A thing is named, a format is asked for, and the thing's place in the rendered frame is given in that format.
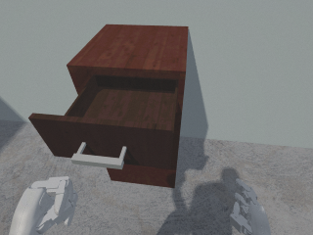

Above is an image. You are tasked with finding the handle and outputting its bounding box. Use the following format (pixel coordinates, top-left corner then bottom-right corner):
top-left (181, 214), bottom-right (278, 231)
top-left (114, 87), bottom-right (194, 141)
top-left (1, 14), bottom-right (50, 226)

top-left (70, 142), bottom-right (127, 169)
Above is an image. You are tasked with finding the robot right hand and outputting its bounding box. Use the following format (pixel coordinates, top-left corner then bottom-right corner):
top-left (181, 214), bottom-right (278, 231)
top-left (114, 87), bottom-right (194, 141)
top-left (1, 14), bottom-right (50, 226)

top-left (230, 178), bottom-right (271, 235)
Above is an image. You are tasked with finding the drawer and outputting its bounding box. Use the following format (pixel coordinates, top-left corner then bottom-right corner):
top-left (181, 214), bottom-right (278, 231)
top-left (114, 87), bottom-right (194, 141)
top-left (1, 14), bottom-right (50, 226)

top-left (28, 74), bottom-right (179, 169)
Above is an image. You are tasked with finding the robot left hand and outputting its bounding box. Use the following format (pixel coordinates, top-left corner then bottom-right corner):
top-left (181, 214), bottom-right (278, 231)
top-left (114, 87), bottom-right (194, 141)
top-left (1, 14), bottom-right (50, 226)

top-left (9, 176), bottom-right (78, 235)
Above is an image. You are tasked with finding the cabinet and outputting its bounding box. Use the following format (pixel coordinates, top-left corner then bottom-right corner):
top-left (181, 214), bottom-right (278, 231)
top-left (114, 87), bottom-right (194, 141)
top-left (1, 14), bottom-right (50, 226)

top-left (67, 24), bottom-right (189, 188)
